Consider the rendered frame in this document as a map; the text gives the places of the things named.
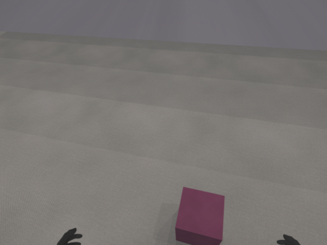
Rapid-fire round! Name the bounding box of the carton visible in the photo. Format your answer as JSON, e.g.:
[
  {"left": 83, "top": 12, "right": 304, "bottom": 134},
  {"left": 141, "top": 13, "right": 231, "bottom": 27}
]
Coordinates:
[{"left": 175, "top": 187, "right": 225, "bottom": 245}]

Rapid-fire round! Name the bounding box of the robot left hand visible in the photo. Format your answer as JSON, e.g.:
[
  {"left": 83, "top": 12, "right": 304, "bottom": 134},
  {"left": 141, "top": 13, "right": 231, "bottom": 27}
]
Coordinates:
[{"left": 57, "top": 228, "right": 82, "bottom": 245}]

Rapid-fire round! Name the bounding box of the robot right hand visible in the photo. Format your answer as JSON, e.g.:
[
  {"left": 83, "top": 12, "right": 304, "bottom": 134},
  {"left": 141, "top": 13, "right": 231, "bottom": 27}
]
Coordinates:
[{"left": 277, "top": 234, "right": 300, "bottom": 245}]

